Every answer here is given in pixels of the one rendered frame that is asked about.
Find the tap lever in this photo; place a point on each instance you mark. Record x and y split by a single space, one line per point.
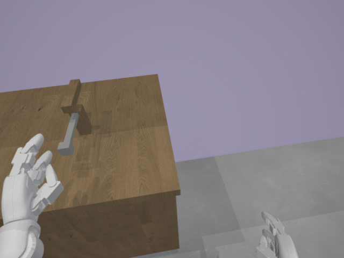
66 148

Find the counter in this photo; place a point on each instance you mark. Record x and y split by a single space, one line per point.
120 184

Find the right robot hand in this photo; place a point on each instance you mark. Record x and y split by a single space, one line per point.
281 244

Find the left robot hand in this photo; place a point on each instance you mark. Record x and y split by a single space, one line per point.
21 186

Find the left robot forearm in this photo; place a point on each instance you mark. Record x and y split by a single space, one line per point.
20 239

